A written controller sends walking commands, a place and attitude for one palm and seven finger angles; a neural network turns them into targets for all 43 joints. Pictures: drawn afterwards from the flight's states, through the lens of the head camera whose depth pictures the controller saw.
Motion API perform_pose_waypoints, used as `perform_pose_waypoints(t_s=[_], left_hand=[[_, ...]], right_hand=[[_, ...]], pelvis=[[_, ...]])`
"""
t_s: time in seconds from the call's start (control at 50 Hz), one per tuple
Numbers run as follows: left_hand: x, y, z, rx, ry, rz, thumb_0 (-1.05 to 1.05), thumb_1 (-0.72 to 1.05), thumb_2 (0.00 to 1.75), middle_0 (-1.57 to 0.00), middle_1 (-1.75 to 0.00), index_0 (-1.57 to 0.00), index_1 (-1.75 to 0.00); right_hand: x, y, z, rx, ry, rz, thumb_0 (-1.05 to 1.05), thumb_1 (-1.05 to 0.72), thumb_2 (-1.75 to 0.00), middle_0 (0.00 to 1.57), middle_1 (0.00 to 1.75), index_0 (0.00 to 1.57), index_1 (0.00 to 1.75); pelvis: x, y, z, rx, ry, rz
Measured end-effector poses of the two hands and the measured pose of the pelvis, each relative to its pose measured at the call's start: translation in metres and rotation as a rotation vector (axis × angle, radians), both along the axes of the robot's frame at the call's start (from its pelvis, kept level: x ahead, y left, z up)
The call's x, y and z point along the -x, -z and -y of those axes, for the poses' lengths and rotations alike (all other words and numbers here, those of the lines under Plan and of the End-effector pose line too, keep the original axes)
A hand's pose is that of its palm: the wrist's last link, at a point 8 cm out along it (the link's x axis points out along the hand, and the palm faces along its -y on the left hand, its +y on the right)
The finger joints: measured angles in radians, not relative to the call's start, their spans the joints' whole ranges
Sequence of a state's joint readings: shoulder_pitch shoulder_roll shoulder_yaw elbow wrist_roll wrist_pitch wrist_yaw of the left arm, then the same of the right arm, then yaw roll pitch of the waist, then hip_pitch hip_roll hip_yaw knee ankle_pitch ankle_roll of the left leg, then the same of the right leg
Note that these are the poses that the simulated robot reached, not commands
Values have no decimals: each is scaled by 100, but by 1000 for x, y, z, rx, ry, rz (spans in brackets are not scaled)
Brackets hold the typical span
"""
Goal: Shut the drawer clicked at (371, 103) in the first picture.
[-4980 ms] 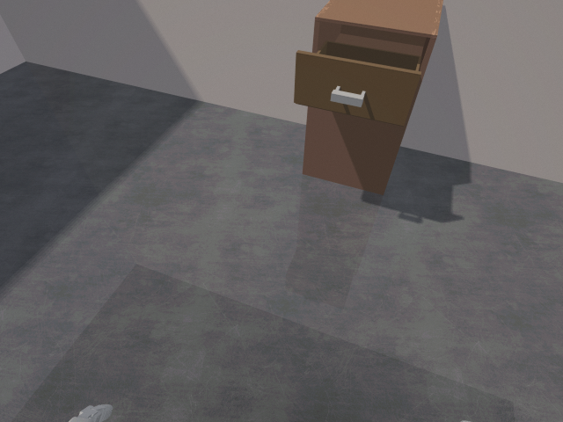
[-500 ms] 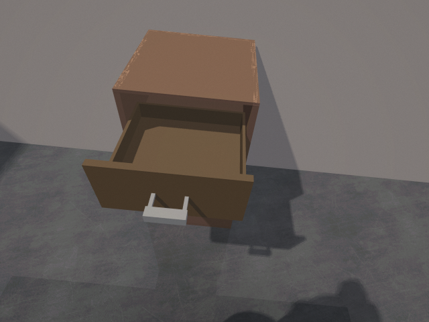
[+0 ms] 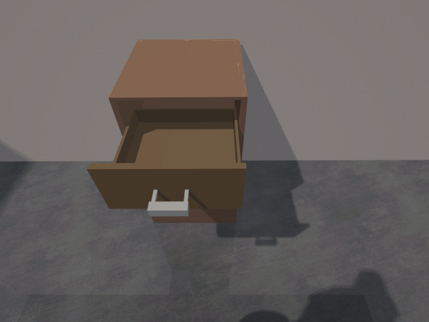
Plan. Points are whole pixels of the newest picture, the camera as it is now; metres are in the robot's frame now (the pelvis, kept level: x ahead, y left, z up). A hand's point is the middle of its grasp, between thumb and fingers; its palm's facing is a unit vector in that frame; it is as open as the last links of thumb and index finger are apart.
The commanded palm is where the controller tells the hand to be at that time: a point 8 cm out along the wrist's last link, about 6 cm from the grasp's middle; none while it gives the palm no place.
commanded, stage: come to a stop and stand still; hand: left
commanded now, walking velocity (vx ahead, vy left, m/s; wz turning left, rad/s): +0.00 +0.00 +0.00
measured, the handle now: (169, 201) +0.42 +0.15 -0.09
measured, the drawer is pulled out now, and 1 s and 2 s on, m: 0.29 0.29 0.29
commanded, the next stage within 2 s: look again from close up in 0.24 s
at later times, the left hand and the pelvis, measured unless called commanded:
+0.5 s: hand out of the picture -0.02 +0.15 -0.18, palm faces +0.02 -0.99 -0.17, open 7.4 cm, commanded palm none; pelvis +0.00 +0.00 -0.01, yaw +0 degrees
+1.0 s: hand out of the picture +0.02 +0.20 -0.19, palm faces +0.01 -0.98 -0.17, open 7.4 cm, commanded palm none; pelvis +0.02 +0.03 -0.01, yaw -1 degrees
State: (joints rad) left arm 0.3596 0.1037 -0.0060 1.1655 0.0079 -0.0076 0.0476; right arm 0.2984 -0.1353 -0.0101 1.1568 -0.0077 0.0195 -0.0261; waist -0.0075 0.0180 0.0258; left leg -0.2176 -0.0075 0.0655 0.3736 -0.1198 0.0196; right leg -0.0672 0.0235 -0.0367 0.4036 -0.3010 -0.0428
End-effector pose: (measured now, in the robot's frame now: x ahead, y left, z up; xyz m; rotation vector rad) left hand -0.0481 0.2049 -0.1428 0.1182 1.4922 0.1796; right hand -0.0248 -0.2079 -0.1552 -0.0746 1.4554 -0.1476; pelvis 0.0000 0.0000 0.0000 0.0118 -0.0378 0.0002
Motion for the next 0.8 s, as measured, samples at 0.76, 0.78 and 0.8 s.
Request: perform_pose_waypoints(t_s=[0.76,0.78,0.8], left_hand=[[-66,11,-36,-8,65,159,1,91,90,-19,-29,-20,-30],[-67,12,-37,-6,65,154,1,91,90,-19,-29,-20,-30],[-67,12,-38,-3,65,149,1,91,90,-19,-29,-20,-30]], right_hand=[[-41,-6,-7,61,-56,106,2,-93,-90,20,30,20,30],[-42,-7,-8,64,-59,106,2,-93,-90,20,30,20,30],[-44,-8,-8,67,-60,105,2,-93,-90,20,30,20,30]], pelvis=[[-13,9,-22,13,8,-20],[-13,8,-23,12,8,-22],[-14,8,-24,12,9,-24]])
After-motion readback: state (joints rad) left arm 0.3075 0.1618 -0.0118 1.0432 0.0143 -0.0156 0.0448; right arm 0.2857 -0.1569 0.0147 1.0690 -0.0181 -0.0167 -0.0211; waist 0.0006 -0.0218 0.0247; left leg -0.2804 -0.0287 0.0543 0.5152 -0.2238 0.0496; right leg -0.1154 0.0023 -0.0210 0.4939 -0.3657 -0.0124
